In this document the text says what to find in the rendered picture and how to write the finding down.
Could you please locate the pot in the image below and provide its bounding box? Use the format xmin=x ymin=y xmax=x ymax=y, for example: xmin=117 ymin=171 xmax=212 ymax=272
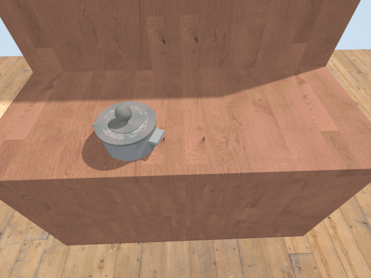
xmin=93 ymin=124 xmax=165 ymax=161

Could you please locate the table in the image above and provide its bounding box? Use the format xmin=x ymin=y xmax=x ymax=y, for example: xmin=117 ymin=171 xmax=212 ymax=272
xmin=0 ymin=0 xmax=371 ymax=246

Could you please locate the knob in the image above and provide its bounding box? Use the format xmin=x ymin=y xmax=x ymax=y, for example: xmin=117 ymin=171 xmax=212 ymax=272
xmin=115 ymin=105 xmax=132 ymax=122

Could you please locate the lid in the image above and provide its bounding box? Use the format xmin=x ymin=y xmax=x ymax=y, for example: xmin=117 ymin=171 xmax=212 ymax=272
xmin=94 ymin=101 xmax=157 ymax=147

